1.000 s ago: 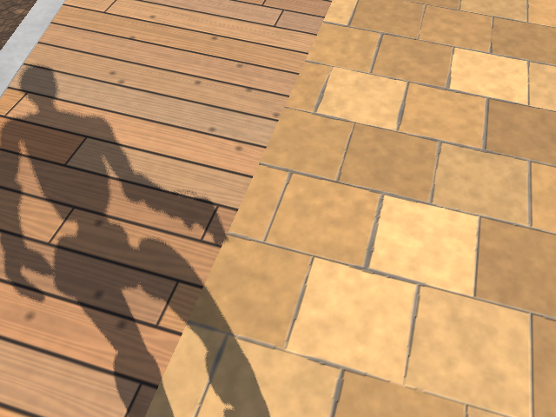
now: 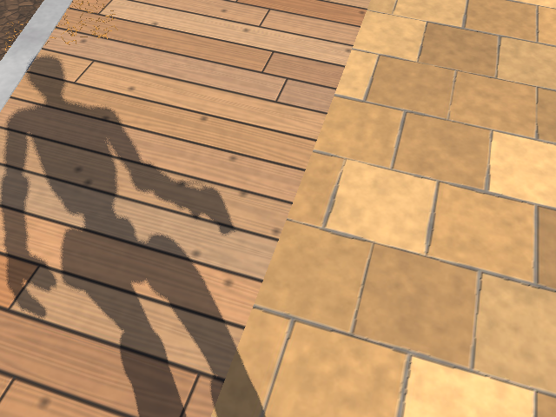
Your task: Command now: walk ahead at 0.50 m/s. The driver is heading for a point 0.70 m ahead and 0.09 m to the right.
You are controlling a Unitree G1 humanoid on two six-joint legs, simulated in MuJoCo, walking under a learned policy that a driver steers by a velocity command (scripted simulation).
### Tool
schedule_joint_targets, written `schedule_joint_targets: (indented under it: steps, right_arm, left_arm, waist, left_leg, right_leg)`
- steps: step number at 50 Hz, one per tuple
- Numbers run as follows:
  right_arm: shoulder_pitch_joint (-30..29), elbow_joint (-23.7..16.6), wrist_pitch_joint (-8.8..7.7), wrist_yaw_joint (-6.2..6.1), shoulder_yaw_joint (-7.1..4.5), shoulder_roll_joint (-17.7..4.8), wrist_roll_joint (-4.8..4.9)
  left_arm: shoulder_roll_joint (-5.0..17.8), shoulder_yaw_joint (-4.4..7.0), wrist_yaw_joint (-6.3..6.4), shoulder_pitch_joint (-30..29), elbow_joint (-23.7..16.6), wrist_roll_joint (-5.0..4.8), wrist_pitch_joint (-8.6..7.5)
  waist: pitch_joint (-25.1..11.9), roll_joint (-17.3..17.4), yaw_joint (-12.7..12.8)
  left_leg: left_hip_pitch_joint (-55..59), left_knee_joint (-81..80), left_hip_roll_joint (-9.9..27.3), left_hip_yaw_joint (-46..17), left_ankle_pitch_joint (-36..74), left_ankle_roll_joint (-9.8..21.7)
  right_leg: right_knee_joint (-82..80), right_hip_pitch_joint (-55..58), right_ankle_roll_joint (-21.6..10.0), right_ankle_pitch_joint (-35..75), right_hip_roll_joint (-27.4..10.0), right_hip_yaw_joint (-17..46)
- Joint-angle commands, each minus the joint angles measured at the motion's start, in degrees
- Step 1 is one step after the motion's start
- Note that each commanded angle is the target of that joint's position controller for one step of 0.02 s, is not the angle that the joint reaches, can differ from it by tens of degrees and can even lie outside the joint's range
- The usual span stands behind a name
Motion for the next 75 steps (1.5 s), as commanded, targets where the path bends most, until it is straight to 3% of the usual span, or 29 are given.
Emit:
schedule_joint_targets:
  steps: [1, 3, 6, 13, 19, 21, 23, 24, 25, 26, 27, 29, 33, 44, 48, 49, 50, 51, 52, 53, 54, 56, 59, 62, 66, 67, 68, 70, 75]
  right_arm:
    - [11.0, 0.3, 0.0, -0.47, -2.41, -8.7, -0.29]
    - [7.3, 0.1, -0.41, -0.31, -1.7, -6.2, -1.2]
    - [7.5, 1.3, -1.15, -0.41, -1.97, -7.0, -0.62]
    - [13.0, 5.0, -0.45, -1.86, -2.4, -9.3, 0.0]
    - [16.9, 8.5, 1.24, -2.35, -2.98, -10.3, 0.67]
    - [15.7, 8.6, 1.84, -2.57, -3.3, -11.1, 0.68]
    - [14.7, 8.0, 2.42, -2.77, -2.51, -9.3, 0.21]
    - [19.9, 6.4, 1.72, -2.41, -0.76, -4.2, -0.7]
    - [22.1, 7.5, 0.39, -2.0, 0.15, -1.7, -0.45]
    - [16.6, 6.6, -0.65, -1.53, -1.44, -7.8, 1.21]
    - [12.1, 5.3, -1.28, -1.43, -1.75, -9.0, 2.05]
    - [9.7, 5.2, -0.94, -1.99, -2.14, -8.1, 0.87]
    - [10.6, 5.5, 1.17, -2.32, -1.83, -4.6, 0.15]
    - [-8.5, -0.3, -0.24, -0.19, -0.67, -2.8, -0.03]
    - [1.9, 2.7, -0.95, 0.35, -2.36, -6.9, -0.9]
    - [8.1, 4.7, -1.09, -0.05, -3.32, -9.7, -1.51]
    - [13.4, 5.6, -0.81, -0.56, -3.91, -14.0, -2.91]
    - [14.8, 6.4, 0.06, -0.5, -3.18, -12.1, -1.94]
    - [14.6, 6.1, 0.71, -0.27, -2.49, -9.2, -0.62]
    - [8.9, 5.4, 0.93, -0.46, -2.09, -8.4, -0.26]
    - [4.1, 4.7, 1.01, -0.68, -1.36, -6.3, -0.66]
    - [-1.2, 4.8, 1.07, -0.81, -0.6, -4.0, -1.81]
    - [-3.4, 5.7, 1.07, -0.99, -0.71, -4.6, -2.55]
    - [-2.5, 7.0, 1.81, -1.68, -0.85, -5.9, -1.79]
    - [-1.2, 9.1, 2.94, -1.98, 0.36, -3.4, -1.03]
    - [0.2, 9.7, 3.08, -2.03, 0.47, -3.1, -1.37]
    - [3.2, 9.8, 3.45, -2.28, 0.24, -2.8, -1.3]
    - [1.9, 10.3, 4.02, -2.92, 0.05, -4.0, -1.43]
    - [2.4, 12.1, 4.25, -3.09, -0.01, -3.6, -1.03]
  left_arm:
    - [7.7, 1.37, -0.12, -4.9, -6.2, -0.79, -2.79]
    - [6.1, 1.62, -0.02, -4.0, -5.8, 0.09, -1.94]
    - [3.7, 1.28, 0.24, -4.0, -5.7, 0.49, -0.38]
    - [1.6, 0.45, -0.54, -17.2, -9.4, 0.73, -1.0]
    - [2.9, 0.43, -2.25, -23.4, -12.4, 0.21, -1.78]
    - [4.6, 1.14, -2.44, -19.5, -11.5, 0.25, -1.96]
    - [9.0, 3.54, -1.7, -3.8, -6.8, 0.65, -1.9]
    - [14.7, 4.88, -1.23, 4.0, -5.5, 1.73, -1.67]
    - [13.3, 4.42, -1.56, 6.0, -4.5, 0.87, -1.39]
    - [9.1, 3.07, -1.5, 3.1, -5.0, 0.32, -1.49]
    - [7.6, 2.57, -1.33, -1.7, -5.9, 0.44, -1.56]
    - [4.6, 1.67, -1.46, -7.7, -6.9, 1.48, -1.82]
    - [5.2, 1.8, -1.39, -7.6, -5.5, 1.4, -2.73]
    - [7.0, 2.18, 0.61, 2.0, 0.5, 0.55, -0.7]
    - [8.2, 2.55, 1.26, -1.3, 0.5, 0.49, 0.76]
    - [7.1, 2.1, 1.29, -0.4, 0.3, 0.81, 0.85]
    - [3.0, 0.63, 0.98, 4.5, -0.5, 2.47, 0.3]
    - [-1.3, -0.82, 0.49, 11.4, 1.9, 1.8, -0.15]
    - [4.9, 0.83, 0.33, 8.4, 2.5, 0.19, -0.23]
    - [6.3, 1.35, 0.62, 2.6, 0.7, -0.99, 0.07]
    - [5.6, 1.38, 1.26, -0.7, 0.2, -0.49, 0.74]
    - [3.6, 1.47, 2.26, -0.2, 0.5, 0.67, 2.78]
    - [0.9, 0.85, 3.02, 0.8, 1.0, 1.18, 4.04]
    - [1.9, 1.0, 2.92, -1.6, 1.0, 1.4, 4.65]
    - [2.5, 1.12, 2.54, -4.6, 0.8, 2.86, 4.73]
    - [4.3, 1.21, 2.71, -5.5, 0.1, 2.85, 4.47]
    - [7.9, 2.11, 2.71, -7.4, 1.0, 1.79, 4.26]
    - [3.0, 1.13, 2.22, -8.4, 1.7, 1.98, 3.19]
    - [2.9, 0.93, 2.07, -7.8, 3.5, 1.38, 1.88]
  waist:
    - [-6.9, 5.4, -6.5]
    - [-4.2, 6.1, -3.1]
    - [-2.6, 5.4, -1.7]
    - [1.1, 3.8, -5.5]
    - [2.4, 4.1, -6.1]
    - [-0.1, 5.3, -3.5]
    - [-10.4, 3.7, 3.9]
    - [-19.9, -6.8, 3.5]
    - [-24.6, -14.9, 3.1]
    - [-17.3, -9.7, 4.0]
    - [-10.1, -7.0, 2.8]
    - [-3.4, -3.6, -0.6]
    - [-2.0, -3.7, -3.3]
    - [2.9, -2.0, 1.8]
    - [-4.7, -4.4, -4.8]
    - [-9.4, -1.9, -7.1]
    - [-18.6, 7.5, -5.8]
    - [-27.2, 16.6, -4.7]
    - [-26.6, 9.6, -6.6]
    - [-17.4, 7.7, -5.6]
    - [-11.8, 4.3, -4.2]
    - [-7.9, 6.1, -0.5]
    - [-8.1, 8.2, 0.9]
    - [-9.4, 7.3, 0.0]
    - [-3.3, 4.4, 0.3]
    - [-1.3, 1.8, -1.1]
    - [0.1, -6.3, -4.8]
    - [0.1, -5.9, -3.5]
    - [-3.4, -2.5, -2.7]
  left_leg:
    - [29.9, -16.8, 17.0, -26.5, -7.4, 10.4]
    - [20.8, -20.1, 14.0, -19.8, 1.0, 9.9]
    - [16.5, -23.7, 12.8, -14.3, 6.7, 11.1]
    - [17.7, -25.8, 10.0, -5.7, 9.5, 8.9]
    - [28.8, -20.7, 14.9, -6.7, 13.6, 7.8]
    - [30.7, -15.8, 15.0, -6.4, 24.3, 6.6]
    - [23.9, 3.3, 9.9, -2.4, 31.9, 3.7]
    - [3.7, 25.0, 3.3, 0.4, 11.8, 0.2]
    - [-9.9, 37.1, -3.9, -5.5, -25.2, -1.3]
    - [-16.3, 42.4, -0.2, -9.2, -24.4, -0.2]
    - [-18.1, 41.3, 2.9, -7.4, -18.7, 0.7]
    - [-13.1, 35.1, 7.1, -6.2, -10.1, 0.2]
    - [-9.7, 28.4, 8.8, -5.7, -4.1, -1.7]
    - [-10.1, -2.0, 4.2, -2.4, 14.6, -2.0]
    - [5.0, -6.1, 0.2, -1.0, 12.8, 1.5]
    - [16.0, -6.9, 2.2, -1.9, 25.6, 3.0]
    - [37.5, -0.4, 14.9, -15.1, 47.1, 9.3]
    - [48.0, -1.7, 24.9, -29.5, 53.0, 17.9]
    - [42.9, -4.6, 22.1, -28.0, 42.2, 16.5]
    - [34.5, -7.3, 19.8, -22.1, 35.3, 14.1]
    - [25.9, -10.0, 17.2, -18.2, 30.1, 12.4]
    - [11.7, -14.7, 14.2, -13.4, 22.6, 10.5]
    - [5.5, -16.8, 11.8, -8.7, 20.8, 10.8]
    - [5.5, -18.2, 11.9, -8.9, 7.3, 10.1]
    - [1.0, -18.2, 7.7, -8.6, -19.3, 3.4]
    - [1.3, -15.4, 5.5, -7.5, -19.4, 1.3]
    - [4.9, -14.6, 1.7, -3.6, -15.5, -0.3]
    - [12.5, -10.7, 1.2, -2.3, -8.1, -0.9]
    - [14.4, -8.8, 1.9, -2.3, 2.9, -0.1]
  right_leg:
    - [14.8, -30.7, -1.4, 5.8, -5.2, 2.0]
    - [10.3, -24.7, -0.7, 11.4, -8.1, 2.4]
    - [5.5, -23.7, 1.0, 14.9, -8.7, 1.5]
    - [-17.7, -23.9, 2.5, 34.1, -6.4, -1.3]
    - [-25.4, -25.1, -0.4, 29.0, -4.8, -0.8]
    - [-26.3, -18.7, -2.0, 24.7, -2.9, -2.4]
    - [-26.3, 4.8, -5.3, 26.2, -2.3, -3.1]
    - [-25.6, 27.9, -12.7, 23.4, -16.5, 17.6]
    - [-34.9, 35.6, -17.7, 13.1, -22.7, 38.2]
    - [-37.2, 30.6, -14.9, 6.4, -20.8, 34.3]
    - [-38.7, 22.3, -12.8, 8.2, -19.0, 26.8]
    - [-42.6, 8.4, -11.1, 17.5, -14.8, 16.9]
    - [-47.4, 1.7, -12.0, 26.2, -12.9, 9.4]
    - [-44.9, 10.6, -9.0, 37.4, -12.1, 0.5]
    - [-30.4, 14.6, -5.0, 56.9, -11.1, 0.0]
    - [-20.9, 11.1, -2.6, 53.7, -7.5, -1.8]
    - [-3.3, -4.9, 0.6, 30.8, -2.6, -3.2]
    - [12.8, -16.5, 3.2, -11.8, 4.2, 0.4]
    - [17.4, -17.9, 2.9, -12.8, 2.2, 6.3]
    - [16.9, -21.9, 2.7, -9.4, -0.3, 4.0]
    - [13.7, -21.5, 3.2, -5.4, -2.7, 2.3]
    - [5.9, -12.3, 3.9, 0.7, -5.6, 2.2]
    - [-6.2, -4.5, 4.4, 4.3, -4.9, 0.1]
    - [-14.7, 0.0, 3.8, 13.3, -4.5, -0.6]
    - [-28.7, 5.4, 1.3, 21.5, -5.1, 0.0]
    - [-32.0, 4.0, 0.0, 22.6, -8.0, 2.9]
    - [-31.9, -2.5, -1.3, 13.5, -7.2, 2.7]
    - [-35.0, -7.9, 0.3, 8.1, -5.8, 2.1]
    - [-31.5, -1.3, 1.2, 24.1, -4.8, 0.7]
